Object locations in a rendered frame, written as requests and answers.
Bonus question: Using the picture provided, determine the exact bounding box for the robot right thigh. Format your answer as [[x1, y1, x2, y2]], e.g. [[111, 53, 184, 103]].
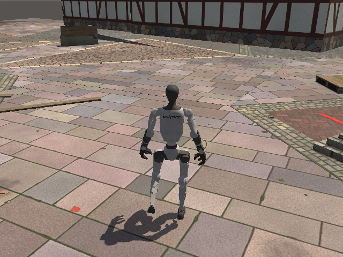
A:
[[178, 149, 190, 186]]

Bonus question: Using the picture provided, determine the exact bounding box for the robot right forearm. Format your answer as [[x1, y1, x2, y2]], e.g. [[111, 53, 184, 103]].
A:
[[193, 130, 205, 154]]

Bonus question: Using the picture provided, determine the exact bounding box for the humanoid robot torso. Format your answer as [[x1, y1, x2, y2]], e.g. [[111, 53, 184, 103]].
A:
[[159, 105, 184, 161]]

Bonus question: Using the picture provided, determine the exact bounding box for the robot left forearm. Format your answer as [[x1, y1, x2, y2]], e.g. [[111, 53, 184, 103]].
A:
[[141, 130, 151, 150]]

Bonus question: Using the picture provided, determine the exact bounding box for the left robot upper arm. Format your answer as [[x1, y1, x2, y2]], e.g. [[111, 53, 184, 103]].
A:
[[146, 108, 161, 138]]

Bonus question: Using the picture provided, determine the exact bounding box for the right robot upper arm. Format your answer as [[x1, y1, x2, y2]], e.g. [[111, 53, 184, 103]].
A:
[[183, 108, 198, 138]]

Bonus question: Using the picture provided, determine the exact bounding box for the robot left hand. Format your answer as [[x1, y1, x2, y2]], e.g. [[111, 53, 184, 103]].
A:
[[139, 148, 152, 160]]

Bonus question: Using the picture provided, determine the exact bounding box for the robot right hand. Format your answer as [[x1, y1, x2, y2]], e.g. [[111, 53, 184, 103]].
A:
[[194, 152, 206, 166]]

